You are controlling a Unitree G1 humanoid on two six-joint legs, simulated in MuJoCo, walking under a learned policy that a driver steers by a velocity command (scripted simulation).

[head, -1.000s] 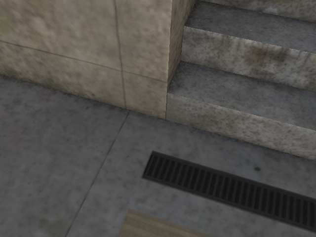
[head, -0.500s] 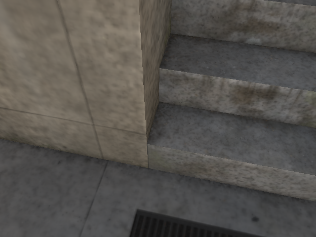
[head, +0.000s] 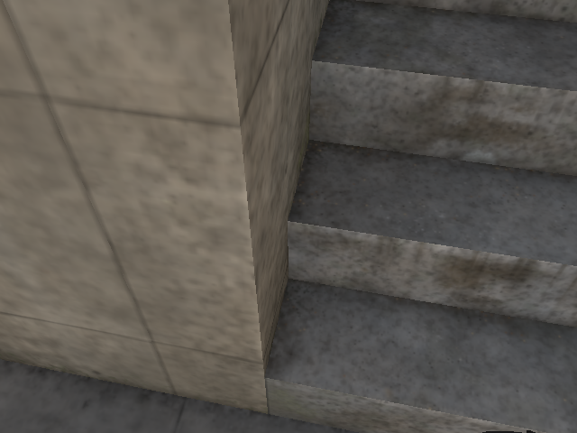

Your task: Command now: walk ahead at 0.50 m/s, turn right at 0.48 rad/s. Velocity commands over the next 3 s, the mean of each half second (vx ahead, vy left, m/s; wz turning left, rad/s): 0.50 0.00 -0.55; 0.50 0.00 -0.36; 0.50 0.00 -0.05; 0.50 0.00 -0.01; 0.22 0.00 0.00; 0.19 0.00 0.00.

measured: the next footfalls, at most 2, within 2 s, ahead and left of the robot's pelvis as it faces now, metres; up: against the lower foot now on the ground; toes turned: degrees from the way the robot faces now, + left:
right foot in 0.48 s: +0.17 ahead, -0.18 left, +0.00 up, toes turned -20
left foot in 0.96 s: +0.31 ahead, -0.07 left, +0.00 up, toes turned -25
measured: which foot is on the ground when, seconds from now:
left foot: down 0.00-0.48, up 0.50-0.94, down 0.96-1.00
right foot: down 0.00-0.02, up 0.04-0.46, down 0.48-0.98, up 1.00-1.00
